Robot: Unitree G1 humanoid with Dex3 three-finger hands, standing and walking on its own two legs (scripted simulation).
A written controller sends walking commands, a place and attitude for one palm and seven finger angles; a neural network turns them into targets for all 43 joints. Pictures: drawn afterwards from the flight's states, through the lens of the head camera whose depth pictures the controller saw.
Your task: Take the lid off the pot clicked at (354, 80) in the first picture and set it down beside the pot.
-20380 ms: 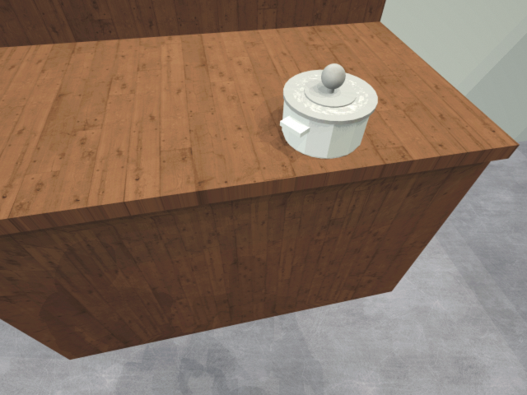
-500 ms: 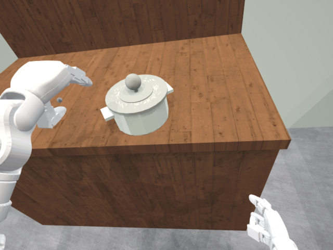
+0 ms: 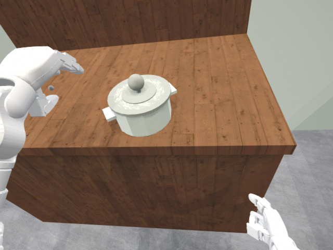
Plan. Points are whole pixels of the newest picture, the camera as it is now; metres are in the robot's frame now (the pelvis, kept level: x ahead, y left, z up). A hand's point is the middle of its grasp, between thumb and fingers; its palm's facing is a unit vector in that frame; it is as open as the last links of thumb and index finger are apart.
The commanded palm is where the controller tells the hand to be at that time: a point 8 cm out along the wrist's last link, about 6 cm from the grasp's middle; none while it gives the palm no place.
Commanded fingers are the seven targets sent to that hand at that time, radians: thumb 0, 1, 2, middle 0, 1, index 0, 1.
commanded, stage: move the open hand above the knob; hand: left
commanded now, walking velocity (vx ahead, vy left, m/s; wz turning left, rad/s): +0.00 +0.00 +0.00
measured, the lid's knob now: (136, 82) +0.49 +0.13 +0.17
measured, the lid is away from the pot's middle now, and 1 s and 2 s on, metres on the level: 0.00 0.00 0.00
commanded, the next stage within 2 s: none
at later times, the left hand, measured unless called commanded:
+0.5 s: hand (103, 92) +0.37 +0.16 +0.23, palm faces +0.03 +0.07 -1.00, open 9.7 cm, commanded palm +0.35 +0.19 +0.32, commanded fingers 0.00 -0.39 1.74 -0.91 -0.08 -0.91 -0.08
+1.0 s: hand (100, 56) +0.44 +0.18 +0.28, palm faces +0.14 -0.10 -0.99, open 9.7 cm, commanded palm +0.39 +0.17 +0.32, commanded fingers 0.00 -0.39 1.74 -0.91 -0.08 -0.91 -0.08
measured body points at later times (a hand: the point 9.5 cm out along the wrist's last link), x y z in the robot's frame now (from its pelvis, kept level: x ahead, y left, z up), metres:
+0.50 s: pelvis +0.01 +0.02 +0.00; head +0.02 -0.04 +0.45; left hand +0.36 +0.16 +0.29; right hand +0.23 -0.19 -0.09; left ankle +0.00 +0.11 -0.73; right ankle +0.07 -0.09 -0.73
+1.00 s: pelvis +0.04 +0.02 +0.00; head +0.05 -0.04 +0.45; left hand +0.43 +0.18 +0.34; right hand +0.24 -0.19 -0.10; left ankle +0.00 +0.11 -0.73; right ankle +0.07 -0.09 -0.73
